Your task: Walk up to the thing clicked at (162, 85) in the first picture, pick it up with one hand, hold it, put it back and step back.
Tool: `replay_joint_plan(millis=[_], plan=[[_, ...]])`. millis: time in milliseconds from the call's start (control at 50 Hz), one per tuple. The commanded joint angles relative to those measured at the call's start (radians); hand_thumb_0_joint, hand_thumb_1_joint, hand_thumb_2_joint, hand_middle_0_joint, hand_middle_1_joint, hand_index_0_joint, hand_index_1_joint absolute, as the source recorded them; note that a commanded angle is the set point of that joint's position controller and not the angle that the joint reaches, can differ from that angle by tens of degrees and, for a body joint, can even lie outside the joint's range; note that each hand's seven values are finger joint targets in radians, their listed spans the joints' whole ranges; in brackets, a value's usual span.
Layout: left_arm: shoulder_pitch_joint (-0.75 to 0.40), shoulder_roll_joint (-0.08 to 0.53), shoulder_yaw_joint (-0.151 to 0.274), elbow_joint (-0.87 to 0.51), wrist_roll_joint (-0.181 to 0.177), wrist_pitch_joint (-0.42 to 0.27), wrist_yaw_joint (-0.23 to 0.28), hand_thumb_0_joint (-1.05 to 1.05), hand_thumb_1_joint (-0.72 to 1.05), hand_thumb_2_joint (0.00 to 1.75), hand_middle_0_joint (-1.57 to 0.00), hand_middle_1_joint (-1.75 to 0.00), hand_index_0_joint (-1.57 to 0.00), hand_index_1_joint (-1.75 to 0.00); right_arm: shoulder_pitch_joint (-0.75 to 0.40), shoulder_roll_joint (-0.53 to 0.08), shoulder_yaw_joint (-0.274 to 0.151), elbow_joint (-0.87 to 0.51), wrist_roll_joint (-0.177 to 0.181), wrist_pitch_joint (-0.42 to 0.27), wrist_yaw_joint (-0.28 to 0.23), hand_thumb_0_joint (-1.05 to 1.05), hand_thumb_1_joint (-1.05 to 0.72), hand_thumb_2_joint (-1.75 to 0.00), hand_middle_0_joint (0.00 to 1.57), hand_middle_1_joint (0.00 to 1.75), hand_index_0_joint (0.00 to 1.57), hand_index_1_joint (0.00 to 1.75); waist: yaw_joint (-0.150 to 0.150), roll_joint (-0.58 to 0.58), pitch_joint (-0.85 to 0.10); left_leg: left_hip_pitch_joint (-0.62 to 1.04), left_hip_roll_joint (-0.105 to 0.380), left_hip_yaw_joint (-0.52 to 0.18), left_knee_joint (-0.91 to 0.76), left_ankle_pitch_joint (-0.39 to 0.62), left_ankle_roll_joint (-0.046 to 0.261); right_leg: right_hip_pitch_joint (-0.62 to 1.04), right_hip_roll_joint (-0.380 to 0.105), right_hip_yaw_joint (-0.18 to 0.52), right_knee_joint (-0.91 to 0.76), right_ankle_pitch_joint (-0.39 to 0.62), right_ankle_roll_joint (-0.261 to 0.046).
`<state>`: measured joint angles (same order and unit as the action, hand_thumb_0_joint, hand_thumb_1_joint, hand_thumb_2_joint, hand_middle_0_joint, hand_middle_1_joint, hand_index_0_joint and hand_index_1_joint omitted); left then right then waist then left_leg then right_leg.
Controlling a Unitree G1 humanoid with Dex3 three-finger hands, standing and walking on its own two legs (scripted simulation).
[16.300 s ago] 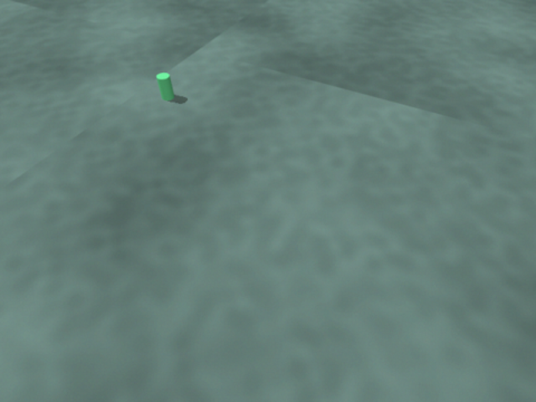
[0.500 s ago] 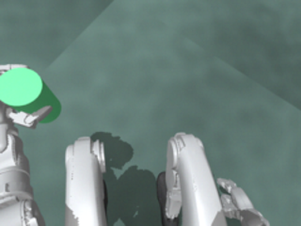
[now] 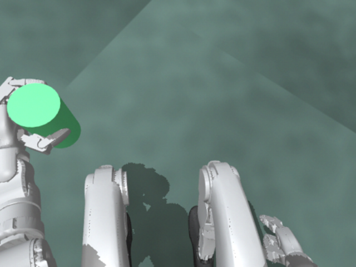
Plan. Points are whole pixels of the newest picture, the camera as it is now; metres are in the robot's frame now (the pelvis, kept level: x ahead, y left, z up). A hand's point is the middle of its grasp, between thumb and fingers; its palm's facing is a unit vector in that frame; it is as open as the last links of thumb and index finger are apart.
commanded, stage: lift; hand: left
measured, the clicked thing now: (50, 120) +0.42 +0.26 -0.05
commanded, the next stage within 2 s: hold in 2.00 s
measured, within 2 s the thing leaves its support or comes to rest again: neither
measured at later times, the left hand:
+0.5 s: hand (11, 99) +0.39 +0.25 +0.11, palm faces +0.20 -0.98 -0.04, open 11.3 cm
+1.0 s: hand out of the picture +0.38 +0.23 +0.27, palm faces +0.23 -0.97 -0.03, open 11.3 cm
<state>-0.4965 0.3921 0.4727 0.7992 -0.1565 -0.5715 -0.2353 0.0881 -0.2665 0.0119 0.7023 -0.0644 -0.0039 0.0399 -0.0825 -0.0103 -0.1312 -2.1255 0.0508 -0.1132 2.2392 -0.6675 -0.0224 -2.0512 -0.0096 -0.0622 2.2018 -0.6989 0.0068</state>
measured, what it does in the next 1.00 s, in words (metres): rises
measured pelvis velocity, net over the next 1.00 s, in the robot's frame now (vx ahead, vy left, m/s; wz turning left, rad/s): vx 0.05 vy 0.01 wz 0.07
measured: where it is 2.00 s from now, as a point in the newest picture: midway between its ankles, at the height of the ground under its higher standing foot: (162, 254)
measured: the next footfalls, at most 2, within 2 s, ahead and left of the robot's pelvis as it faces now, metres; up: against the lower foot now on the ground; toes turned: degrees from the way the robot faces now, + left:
none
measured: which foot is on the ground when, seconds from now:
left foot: down 0.00-1.00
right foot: down 0.00-1.00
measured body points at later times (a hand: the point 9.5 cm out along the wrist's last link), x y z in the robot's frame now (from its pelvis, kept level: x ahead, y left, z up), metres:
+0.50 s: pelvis +0.01 +0.00 +0.10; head +0.18 +0.04 +0.52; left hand +0.37 +0.30 +0.11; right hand +0.19 -0.25 -0.02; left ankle +0.09 +0.13 -0.35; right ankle +0.09 -0.12 -0.35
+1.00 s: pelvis +0.05 +0.01 +0.24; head +0.15 +0.04 +0.68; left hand +0.36 +0.28 +0.27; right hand +0.22 -0.23 +0.14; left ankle +0.09 +0.13 -0.35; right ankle +0.09 -0.12 -0.35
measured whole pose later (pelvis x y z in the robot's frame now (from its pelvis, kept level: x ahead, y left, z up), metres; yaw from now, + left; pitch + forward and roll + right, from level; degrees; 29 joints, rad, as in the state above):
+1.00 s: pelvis +0.05 +0.01 +0.24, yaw +4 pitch +22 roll -4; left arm -0.10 0.25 0.21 0.29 -0.19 -0.29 -0.04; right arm 0.18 -0.23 -0.01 0.63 0.03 -0.08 -0.04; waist -0.04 0.02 -0.16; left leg -1.24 0.06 -0.06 1.43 -0.58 -0.01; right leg -1.16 -0.02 -0.07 1.38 -0.59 0.01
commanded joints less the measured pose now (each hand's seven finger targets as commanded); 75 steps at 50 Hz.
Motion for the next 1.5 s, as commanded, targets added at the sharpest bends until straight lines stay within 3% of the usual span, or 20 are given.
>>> replay_joint_plan(millis=[0, 120, 140, 160, 320, 500, 520, 640, 700, 720, 740, 780, 820, 860, 920, 940, 980, 1060, 1120, 1480], plan=[[-0.301, 0.258, 0.045, -0.343, -0.055, -0.087, -0.001, 0.0, -0.02, 1.26, -1.25, -1.46, -1.28, -1.45, 0.103, -0.198, -0.074, -0.079, 0.013, -0.025, -0.021, 0.0, -0.92, -0.9, 0.2, 0.3, 0.2, 0.3, 0.034, 0.188, -0.682, 0.522, -0.028, 0.074, -0.314, 0.094, 0.041, 0.347, 0.035, -0.007, -0.311, 0.136, -0.047], [-0.223, 0.217, 0.026, -0.405, -0.073, -0.037, 0.009, 0.0, -0.03, 1.25, -1.22, -1.45, -1.26, -1.43, 0.103, -0.191, -0.082, -0.096, 0.035, -0.033, -0.034, 0.0, -0.92, -0.9, 0.2, 0.3, 0.2, 0.3, 0.039, 0.151, -0.663, 0.559, -0.026, 0.066, -0.374, 0.096, 0.043, 0.388, 0.033, -0.003, -0.376, 0.141, -0.045], [-0.247, 0.2, -0.001, -0.46, -0.075, -0.035, 0.011, 0.0, -0.04, 1.25, -1.22, -1.45, -1.26, -1.43, 0.098, -0.188, -0.08, -0.104, 0.038, -0.037, -0.034, 0.0, -0.92, -0.9, 0.2, 0.3, 0.2, 0.3, 0.036, 0.168, -0.661, 0.575, -0.026, 0.06, -0.393, 0.08, 0.042, 0.38, 0.031, -0.004, -0.384, 0.127, -0.048], [-0.232, 0.218, 0.022, -0.472, -0.077, -0.027, 0.018, 0.0, -0.05, 1.25, -1.23, -1.46, -1.27, -1.44, 0.103, -0.185, -0.081, -0.106, 0.039, -0.037, -0.036, 0.0, -0.92, -0.9, 0.2, 0.3, 0.2, 0.3, 0.047, 0.181, -0.68, 0.593, -0.026, 0.061, -0.402, 0.098, 0.041, 0.406, 0.031, -0.002, -0.388, 0.143, -0.048], [-0.11, 0.143, -0.042, -0.609, -0.085, 0.045, 0.06, 0.0, 0.0, 1.26, -1.22, -1.45, -1.26, -1.43, 0.091, -0.171, -0.09, -0.141, 0.069, -0.05, -0.051, 0.0, -0.92, -0.9, 0.2, 0.3, 0.2, 0.3, 0.051, 0.154, -0.637, 0.703, -0.019, 0.036, -0.533, 0.041, 0.04, 0.469, 0.028, 0.007, -0.507, 0.101, -0.045], [0.016, 0.123, -0.062, -0.767, -0.089, 0.117, 0.13, 0.0, 0.03, 1.26, -1.2, -1.44, -1.24, -1.42, 0.092, -0.144, -0.09, -0.168, 0.09, -0.061, -0.075, 0.0, -0.91, -0.9, 0.2, 0.3, 0.2, 0.3, 0.064, 0.135, -0.662, 0.86, -0.023, 0.05, -0.651, 0.166, 0.041, 0.688, 0.024, 0.026, -0.656, 0.217, -0.035], [0.011, 0.089, -0.099, -0.79, -0.091, 0.122, 0.131, 0.0, 0.03, 1.27, -1.2, -1.44, -1.25, -1.42, 0.094, -0.144, -0.09, -0.169, 0.092, -0.063, -0.076, 0.0, -0.91, -0.9, 0.2, 0.3, 0.2, 0.3, 0.05, 0.138, -0.663, 0.899, -0.023, 0.043, -0.676, 0.174, 0.039, 0.694, 0.025, 0.021, -0.668, 0.226, -0.037], [0.1, 0.052, -0.149, -0.85, -0.086, 0.163, 0.16, 0.0, 0.03, 1.27, -1.2, -1.43, -1.23, -1.42, 0.099, -0.126, -0.084, -0.171, 0.099, -0.076, -0.087, 0.0, -0.91, -0.9, 0.2, 0.3, 0.2, 0.3, 0.042, 0.114, -0.6, 0.997, -0.026, 0.056, -0.771, 0.229, 0.04, 0.848, 0.024, 0.035, -0.802, 0.29, -0.025], [0.13, 0.059, -0.126, -0.821, -0.083, 0.177, 0.18, 0.0, 0.03, 1.26, -1.19, -1.4, -1.23, -1.4, 0.103, -0.122, -0.082, -0.163, 0.102, -0.083, -0.092, 0.0, -0.9, -0.9, 0.2, 0.3, 0.2, 0.3, 0.05, 0.112, -0.544, 1.048, -0.025, 0.045, -0.84, 0.224, 0.036, 0.88, 0.026, 0.026, -0.845, 0.28, -0.028], [0.14, 0.033, -0.159, -0.825, -0.079, 0.177, 0.181, 0.0, 0.03, 1.26, -1.2, -1.41, -1.23, -1.4, 0.106, -0.115, -0.076, -0.166, 0.101, -0.085, -0.091, 0.0, -0.9, -0.9, 0.2, 0.3, 0.2, 0.3, 0.039, 0.11, -0.534, 1.069, -0.025, 0.044, -0.857, 0.234, 0.035, 0.902, 0.026, 0.025, -0.864, 0.293, -0.027], [0.159, 0.038, -0.142, -0.807, -0.08, 0.18, 0.189, 0.0, 0.03, 1.26, -1.2, -1.41, -1.23, -1.41, 0.109, -0.112, -0.078, -0.167, 0.101, -0.086, -0.093, 0.0, -0.91, -0.9, 0.2, 0.3, 0.2, 0.3, 0.042, 0.091, -0.523, 1.071, -0.028, 0.05, -0.868, 0.252, 0.037, 0.938, 0.025, 0.028, -0.886, 0.314, -0.024], [0.133, 0.021, -0.174, -0.817, -0.076, 0.174, 0.188, 0.0, 0.04, 1.27, -1.21, -1.42, -1.24, -1.41, 0.106, -0.108, -0.072, -0.169, 0.1, -0.093, -0.094, 0.0, -0.9, -0.9, 0.2, 0.3, 0.2, 0.3, 0.034, 0.107, -0.475, 1.101, -0.029, 0.05, -0.909, 0.231, 0.036, 0.957, 0.024, 0.03, -0.921, 0.299, -0.025], [0.145, 0.047, -0.151, -0.793, -0.068, 0.176, 0.195, 0.0, 0.05, 1.27, -1.22, -1.41, -1.25, -1.41, 0.113, -0.109, -0.074, -0.165, 0.1, -0.098, -0.095, 0.0, -0.9, -0.9, 0.2, 0.3, 0.2, 0.3, 0.05, 0.103, -0.462, 1.135, -0.029, 0.057, -0.934, 0.261, 0.035, 1.001, 0.021, 0.037, -0.953, 0.324, -0.025], [0.142, -0.011, -0.214, -0.802, -0.064, 0.172, 0.191, 0.0, 0.03, 1.27, -1.22, -1.41, -1.25, -1.41, 0.125, -0.103, -0.07, -0.168, 0.096, -0.102, -0.091, 0.0, -0.9, -0.9, 0.2, 0.3, 0.2, 0.3, 0.037, 0.113, -0.462, 1.191, -0.03, 0.056, -0.966, 0.301, 0.032, 1.029, 0.022, 0.028, -0.973, 0.364, -0.028], [0.136, 0.001, -0.21, -0.78, -0.055, 0.173, 0.195, 0.0, 0.04, 1.27, -1.22, -1.41, -1.25, -1.41, 0.132, -0.107, -0.071, -0.164, 0.095, -0.107, -0.091, 0.0, -0.9, -0.9, 0.2, 0.3, 0.2, 0.3, 0.042, 0.12, -0.429, 1.25, -0.027, 0.053, -1.022, 0.314, 0.028, 1.064, 0.02, 0.022, -1.019, 0.372, -0.029], [0.128, 0.031, -0.179, -0.802, -0.052, 0.166, 0.2, 0.0, 0.03, 1.25, -1.23, -1.41, -1.25, -1.41, 0.129, -0.106, -0.071, -0.167, 0.094, -0.107, -0.09, 0.0, -0.91, -0.9, 0.2, 0.3, 0.2, 0.3, 0.054, 0.135, -0.426, 1.274, -0.028, 0.052, -1.047, 0.3, 0.026, 1.076, 0.021, 0.021, -1.033, 0.358, -0.03], [0.189, -0.018, -0.217, -0.772, -0.05, 0.168, 0.204, 0.0, 0.02, 1.25, -1.22, -1.41, -1.25, -1.41, 0.139, -0.094, -0.065, -0.173, 0.093, -0.106, -0.088, 0.0, -0.91, -0.9, 0.2, 0.3, 0.2, 0.3, 0.049, 0.097, -0.413, 1.289, -0.031, 0.056, -1.072, 0.316, 0.028, 1.137, 0.02, 0.018, -1.069, 0.378, -0.026], [0.134, 0.012, -0.194, -0.78, -0.044, 0.156, 0.212, 0.0, 0.04, 1.25, -1.21, -1.4, -1.24, -1.4, 0.141, -0.104, -0.065, -0.162, 0.088, -0.104, -0.087, 0.0, -0.91, -0.9, 0.2, 0.3, 0.2, 0.3, 0.061, 0.135, -0.401, 1.386, -0.024, 0.048, -1.126, 0.387, 0.019, 1.154, 0.022, 0.008, -1.09, 0.42, -0.031], [0.123, -0.032, -0.239, -0.772, -0.047, 0.145, 0.205, 0.0, 0.02, 1.25, -1.24, -1.42, -1.26, -1.42, 0.134, -0.093, -0.06, -0.167, 0.086, -0.108, -0.085, 0.0, -0.91, -0.9, 0.2, 0.3, 0.2, 0.3, 0.044, 0.102, -0.355, 1.386, -0.025, 0.049, -1.167, 0.325, 0.022, 1.182, 0.023, 0.007, -1.134, 0.382, -0.027], [0.121, -0.06, -0.273, -0.729, -0.027, 0.133, 0.218, 0.0, 0.0, 1.23, -1.18, -1.37, -1.2, -1.37, 0.14, -0.077, -0.052, -0.158, 0.072, -0.103, -0.089, 0.0, -0.91, -0.9, 0.2, 0.3, 0.2, 0.3, 0.049, 0.085, -0.284, 1.524, -0.031, 0.079, -1.326, 0.339, 0.021, 1.372, 0.019, 0.014, -1.307, 0.412, -0.02]])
